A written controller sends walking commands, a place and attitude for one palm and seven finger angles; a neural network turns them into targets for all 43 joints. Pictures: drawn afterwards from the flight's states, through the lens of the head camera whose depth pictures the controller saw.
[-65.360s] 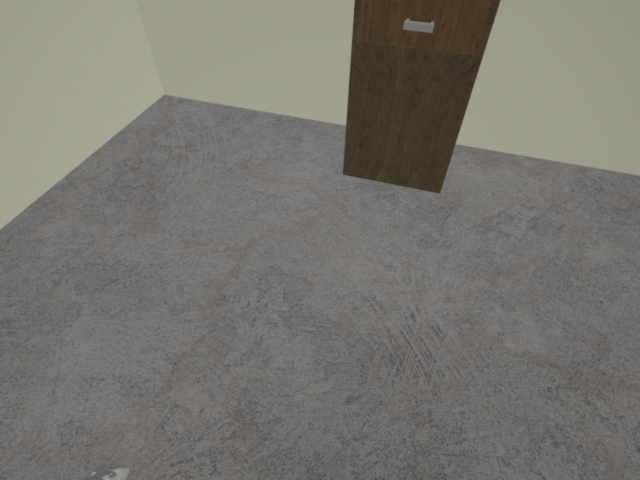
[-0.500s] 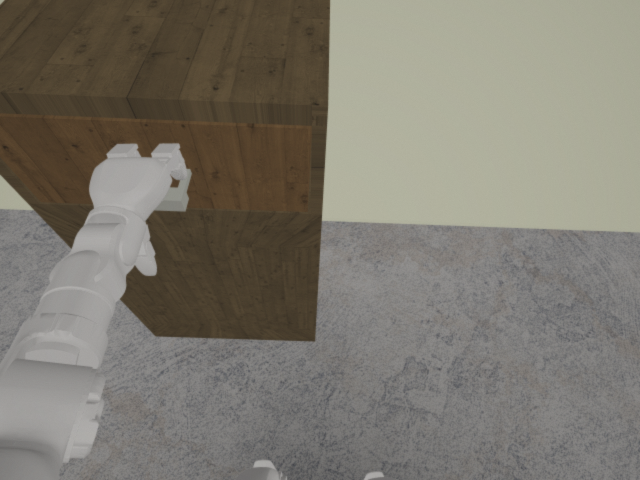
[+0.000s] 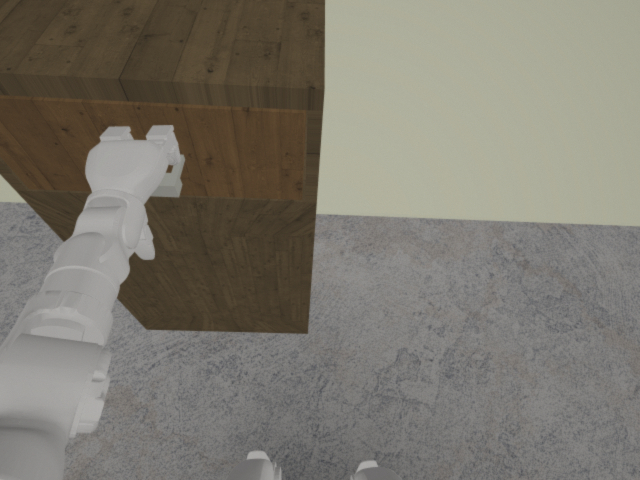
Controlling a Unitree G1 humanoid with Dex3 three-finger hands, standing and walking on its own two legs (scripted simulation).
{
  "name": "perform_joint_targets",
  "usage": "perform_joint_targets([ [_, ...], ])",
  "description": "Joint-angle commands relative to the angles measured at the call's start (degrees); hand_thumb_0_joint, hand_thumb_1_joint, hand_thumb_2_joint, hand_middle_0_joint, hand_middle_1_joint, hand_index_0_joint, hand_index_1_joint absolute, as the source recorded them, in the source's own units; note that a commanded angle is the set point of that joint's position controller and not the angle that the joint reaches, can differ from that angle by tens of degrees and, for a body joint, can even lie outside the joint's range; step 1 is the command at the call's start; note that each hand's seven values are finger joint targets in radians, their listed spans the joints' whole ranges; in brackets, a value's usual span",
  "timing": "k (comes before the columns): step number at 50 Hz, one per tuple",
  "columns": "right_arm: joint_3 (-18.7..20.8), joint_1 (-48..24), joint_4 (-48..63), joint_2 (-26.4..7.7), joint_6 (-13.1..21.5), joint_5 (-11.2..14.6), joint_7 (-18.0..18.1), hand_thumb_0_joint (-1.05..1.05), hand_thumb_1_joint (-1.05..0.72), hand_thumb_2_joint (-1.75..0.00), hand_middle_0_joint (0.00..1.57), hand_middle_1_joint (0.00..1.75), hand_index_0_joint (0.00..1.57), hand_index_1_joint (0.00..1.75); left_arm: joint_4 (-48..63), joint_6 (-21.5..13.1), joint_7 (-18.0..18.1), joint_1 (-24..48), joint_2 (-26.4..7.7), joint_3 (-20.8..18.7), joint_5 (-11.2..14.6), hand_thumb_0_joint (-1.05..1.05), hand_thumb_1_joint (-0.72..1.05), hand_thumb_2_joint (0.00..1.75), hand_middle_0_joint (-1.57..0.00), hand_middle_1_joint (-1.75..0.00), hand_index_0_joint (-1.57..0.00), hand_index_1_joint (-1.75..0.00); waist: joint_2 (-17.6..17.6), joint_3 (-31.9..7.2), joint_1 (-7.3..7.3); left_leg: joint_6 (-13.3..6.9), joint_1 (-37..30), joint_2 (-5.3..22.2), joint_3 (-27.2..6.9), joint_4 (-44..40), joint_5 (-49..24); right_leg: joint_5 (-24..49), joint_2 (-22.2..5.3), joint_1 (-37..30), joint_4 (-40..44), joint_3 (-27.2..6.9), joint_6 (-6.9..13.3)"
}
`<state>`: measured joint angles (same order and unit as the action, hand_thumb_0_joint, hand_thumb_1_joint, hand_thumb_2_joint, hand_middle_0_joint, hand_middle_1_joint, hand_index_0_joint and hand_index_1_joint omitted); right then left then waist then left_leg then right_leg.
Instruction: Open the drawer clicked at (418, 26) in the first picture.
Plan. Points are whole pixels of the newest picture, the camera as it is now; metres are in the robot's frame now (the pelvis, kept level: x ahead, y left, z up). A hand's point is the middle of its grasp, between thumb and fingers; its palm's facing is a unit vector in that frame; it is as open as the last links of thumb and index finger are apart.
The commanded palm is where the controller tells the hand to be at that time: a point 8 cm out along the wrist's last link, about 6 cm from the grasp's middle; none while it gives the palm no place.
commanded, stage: lower the fingers behind the handle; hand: left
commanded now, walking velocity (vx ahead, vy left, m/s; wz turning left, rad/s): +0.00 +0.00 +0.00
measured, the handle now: (144, 172) +0.52 +0.25 +0.04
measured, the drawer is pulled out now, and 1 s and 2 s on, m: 0.00 0.00 0.00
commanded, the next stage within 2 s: lift the fingers back up to retry in 0.38 s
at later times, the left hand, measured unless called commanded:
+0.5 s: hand (144, 194) +0.48 +0.23 +0.04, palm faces +0.00 -0.02 -1.00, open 13.7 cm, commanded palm +0.45 +0.23 +0.08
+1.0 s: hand (130, 176) +0.48 +0.24 +0.08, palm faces -0.02 -0.03 -1.00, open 13.7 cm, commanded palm +0.46 +0.24 +0.15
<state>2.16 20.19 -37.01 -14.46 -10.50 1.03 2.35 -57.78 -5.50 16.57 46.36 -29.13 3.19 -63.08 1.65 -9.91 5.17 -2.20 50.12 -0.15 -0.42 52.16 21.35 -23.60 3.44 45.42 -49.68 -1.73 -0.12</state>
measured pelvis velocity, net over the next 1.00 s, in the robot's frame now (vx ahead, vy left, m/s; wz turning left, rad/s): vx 0.02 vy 0.01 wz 0.00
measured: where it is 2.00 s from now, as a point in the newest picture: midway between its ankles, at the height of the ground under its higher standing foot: outside the picture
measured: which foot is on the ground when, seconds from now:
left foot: down 0.00-1.00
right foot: down 0.00-1.00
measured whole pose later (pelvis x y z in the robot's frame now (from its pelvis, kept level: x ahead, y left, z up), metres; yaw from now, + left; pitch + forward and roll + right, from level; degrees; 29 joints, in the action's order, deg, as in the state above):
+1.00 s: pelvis +0.02 +0.01 +0.02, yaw +0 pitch +16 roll -2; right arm 3.0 20.2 -38.3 -13.9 -8.6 1.1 2.8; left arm -49.2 -4.9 10.6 41.8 -30.3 2.8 -60.2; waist 2.7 -8.1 4.3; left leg -2.5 42.7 -0.3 -0.1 47.2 20.9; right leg -22.5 3.1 37.7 -43.8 -2.3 -0.4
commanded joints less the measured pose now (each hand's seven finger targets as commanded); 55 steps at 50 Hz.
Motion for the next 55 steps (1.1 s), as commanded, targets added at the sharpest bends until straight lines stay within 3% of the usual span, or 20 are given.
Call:
perform_joint_targets([
  [1,3.5,6.5,3.7,-9.6,1.0,-0.5,0.9,0.00,-0.90,-0.90,0.20,0.30,0.20,0.30,2.3,2.7,-0.9,16.1,-12.7,-2.2,-1.1,0.00,-0.50,0.30,-0.30,-1.20,-0.30,-1.20,-1.0,-14.4,1.18,-0.6,-15.3,-0.7,0.6,-4.7,-8.8,7.9,1.2,-0.9,7.2,2.4,2.6],
  [2,3.5,6.7,3.6,-9.7,0.9,-0.6,1.0,0.00,-0.90,-0.90,0.20,0.30,0.20,0.30,2.4,2.8,-0.9,16.2,-14.2,-3.4,-1.1,0.00,-0.50,0.30,-0.30,-1.20,-0.30,-1.20,-0.7,-15.4,0.79,-0.7,-15.4,-0.6,0.5,-4.7,-9.6,8.6,1.2,-1.4,6.9,2.4,2.7],
  [6,3.1,6.7,3.8,-9.6,0.9,-0.4,1.2,0.00,-0.90,-0.90,0.20,0.30,0.20,0.30,1.8,3.6,-1.2,16.3,-14.3,-2.8,-0.7,0.00,-0.50,0.30,-0.30,-1.20,-0.30,-1.20,-0.8,-14.6,1.18,-0.7,-14.3,-0.8,0.7,-4.6,-8.5,8.2,1.2,-1.7,7.1,2.4,2.4],
  [7,3.1,6.8,3.7,-9.7,0.9,-0.3,1.2,0.00,-0.90,-0.90,0.20,0.30,0.20,0.30,2.4,3.4,-1.4,16.7,-15.9,-4.2,-0.5,0.00,-0.50,0.30,-0.30,-1.20,-0.30,-1.20,-1.6,-15.3,0.91,-0.8,-14.0,-0.8,0.7,-4.6,-8.8,8.6,1.2,-2.6,7.0,2.3,2.5],
  [9,2.9,6.5,4.1,-9.5,0.9,-0.2,1.3,0.00,-0.90,-0.90,0.20,0.30,0.20,0.30,1.7,3.6,-1.6,16.3,-14.0,-2.2,-0.5,0.00,-0.50,0.30,-0.30,-1.20,-0.30,-1.20,-0.8,-14.1,1.32,-0.8,-13.8,-0.9,0.8,-4.8,-7.0,7.2,1.2,-1.6,7.5,2.2,2.3],
  [10,3.0,6.6,3.9,-9.6,1.0,-0.2,1.4,0.00,-0.90,-0.90,0.20,0.30,0.20,0.30,2.5,3.3,-1.6,17.3,-14.8,-2.9,-0.7,0.00,-0.50,0.30,-0.30,-1.20,-0.30,-1.20,-0.5,-14.1,1.32,-0.7,-14.1,-0.7,0.6,-4.9,-6.9,6.7,1.1,-1.0,7.3,2.3,2.3],
  [12,2.9,6.7,4.1,-9.6,1.1,-0.3,1.4,0.00,-0.90,-0.90,0.20,0.30,0.20,0.30,3.0,3.0,-1.8,16.1,-16.4,-4.4,-0.3,0.00,-0.50,0.30,-0.30,-1.20,-0.30,-1.20,-0.3,-15.7,0.37,-0.8,-14.3,-0.8,0.6,-4.9,-7.8,7.4,1.3,-2.6,7.0,2.3,2.6],
  [19,2.9,6.9,4.0,-9.4,1.8,-0.1,1.5,0.00,-0.90,-0.90,0.20,0.30,0.20,0.30,2.3,2.7,-1.4,16.8,-15.0,-3.2,-0.7,0.00,-0.50,0.30,-0.30,-1.20,-0.30,-1.20,-0.6,-13.1,1.24,-0.8,-13.6,-0.6,0.3,-5.2,-5.0,4.7,1.3,0.0,7.3,2.5,2.4],
  [22,3.0,7.4,3.9,-9.5,2.0,-0.2,1.5,0.00,-0.90,-0.90,0.20,0.30,0.20,0.30,2.9,2.7,-1.1,18.2,-16.0,-4.0,-0.6,0.00,-0.50,0.30,-0.30,-1.20,-0.30,-1.20,-0.6,-14.8,1.05,-0.8,-14.0,-0.6,0.1,-4.9,-6.2,5.4,1.4,-0.3,6.9,2.5,2.5],
  [24,3.1,7.5,3.8,-9.3,2.1,-0.2,1.3,0.00,-0.90,-0.90,0.20,0.30,0.20,0.30,2.0,3.2,-0.9,16.9,-13.8,-2.7,-0.8,0.00,-0.50,0.30,-0.30,-1.20,-0.30,-1.20,0.4,-14.5,1.05,-0.6,-14.9,-0.6,-0.1,-4.9,-6.5,5.3,1.5,0.9,6.7,2.8,2.6],
  [28,3.6,7.5,3.6,-9.1,2.1,-0.5,1.2,0.00,-0.90,-0.90,0.20,0.30,0.20,0.30,8.2,3.4,-0.6,21.5,-13.8,-2.9,-0.3,0.00,-0.50,0.30,-0.30,-1.20,-0.30,-1.20,3.1,-19.9,0.92,-0.3,-21.0,0.0,-0.6,-5.5,-10.1,7.0,1.6,-0.3,6.7,3.1,2.5],
  [38,3.7,5.6,3.3,-8.9,3.0,-0.4,2.0,0.00,-0.90,-0.90,0.20,0.30,0.20,0.30,16.2,1.0,-1.6,24.7,-16.3,-5.4,1.7,0.00,-0.50,0.30,-0.30,-1.20,-0.30,-1.20,4.5,-20.7,0.38,-0.2,-27.0,0.2,-0.9,-8.3,-14.4,9.9,1.6,-5.0,9.3,3.1,2.6],
  [40,3.7,5.3,3.3,-8.9,3.2,-0.4,2.0,0.00,-0.90,-0.90,0.20,0.30,0.20,0.30,16.6,0.5,-1.7,23.7,-16.9,-6.2,2.1,0.00,-0.50,0.30,-0.30,-1.20,-0.30,-1.20,3.4,-20.0,0.13,-0.3,-27.4,0.2,-0.9,-8.7,-15.1,10.6,1.6,-6.1,9.9,3.2,2.6],
  [42,3.9,5.1,3.1,-8.9,3.4,-0.4,2.1,0.00,-0.90,-0.90,0.20,0.30,0.20,0.30,18.2,0.0,-2.0,24.8,-16.5,-5.9,2.6,0.00,-0.50,0.30,-0.30,-1.20,-0.30,-1.20,3.7,-20.1,0.58,-0.3,-28.6,0.2,-0.8,-8.9,-16.9,11.9,1.6,-6.8,10.3,3.2,2.6],
  [44,4.2,5.1,2.9,-8.9,3.5,-0.4,1.7,0.00,-0.90,-0.90,0.20,0.30,0.20,0.30,19.6,-0.1,-2.3,22.9,-15.4,-5.6,2.8,0.00,-0.50,0.30,-0.30,-1.20,-0.30,-1.20,5.9,-21.2,-0.09,0.0,-31.8,0.3,-1.0,-8.9,-20.6,13.5,1.8,-6.5,10.2,3.4,2.8],
  [48,4.3,4.6,3.4,-8.6,3.2,-0.3,1.2,0.00,-0.90,-0.90,0.20,0.30,0.20,0.30,22.0,0.4,-3.8,21.4,-13.4,-4.4,4.2,0.00,-0.50,0.30,-0.30,-1.20,-0.30,-1.20,4.2,-21.9,-0.49,-0.1,-33.3,0.2,-0.5,-9.3,-25.1,17.4,1.7,-10.1,11.1,3.4,2.6],
  [50,4.2,3.7,3.4,-8.8,2.7,-0.3,1.3,0.00,-0.90,-0.90,0.20,0.30,0.20,0.30,22.2,0.7,-4.4,20.0,-16.3,-6.4,3.9,0.00,-0.50,0.30,-0.30,-1.20,-0.30,-1.20,4.1,-20.8,-0.97,-0.1,-33.2,0.0,-0.3,-9.5,-26.4,19.0,1.7,-11.3,11.3,3.3,2.6],
  [51,4.1,3.4,3.5,-8.8,2.5,-0.1,1.2,0.00,-0.90,-0.90,0.20,0.30,0.20,0.30,22.6,1.0,-4.9,20.3,-14.4,-4.7,4.2,0.00,-0.50,0.30,-0.30,-1.20,-0.30,-1.20,3.6,-19.5,-0.38,-0.2,-32.7,-0.1,-0.2,-9.9,-26.3,19.5,1.7,-11.8,11.8,3.2,2.6],
  [54,4.2,2.3,4.1,-8.9,2.0,0.0,1.1,0.00,-0.90,-0.90,0.20,0.30,0.20,0.30,26.1,0.5,-6.0,18.2,-17.7,-7.5,4.9,0.00,-0.50,0.30,-0.30,-1.20,-0.30,-1.20,4.5,-21.7,-1.81,-0.1,-34.8,-0.1,-0.1,-10.2,-30.8,23.1,1.5,-15.2,12.1,2.8,2.6],
  [55,4.0,1.8,4.4,-8.5,1.8,0.0,0.9,0.00,-0.90,-0.90,0.20,0.30,0.20,0.30,24.6,0.9,-6.5,16.4,-14.8,-5.4,4.9,0.00,-0.50,0.30,-0.30,-1.20,-0.30,-1.20,3.7,-19.9,-1.56,-0.2,-33.9,-0.2,0.2,-10.4,-30.8,23.0,1.5,-14.9,12.3,3.0,2.5],
])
